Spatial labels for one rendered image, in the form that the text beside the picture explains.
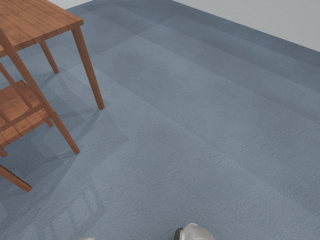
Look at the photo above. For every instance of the table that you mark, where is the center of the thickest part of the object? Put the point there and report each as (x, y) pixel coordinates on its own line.
(28, 22)

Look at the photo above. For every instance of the chair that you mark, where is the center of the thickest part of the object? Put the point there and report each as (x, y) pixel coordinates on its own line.
(23, 108)

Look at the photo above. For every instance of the right robot thigh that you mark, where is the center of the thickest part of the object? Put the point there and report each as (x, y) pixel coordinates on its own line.
(195, 233)

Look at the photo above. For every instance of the robot right foot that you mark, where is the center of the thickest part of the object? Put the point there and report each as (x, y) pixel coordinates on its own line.
(177, 233)

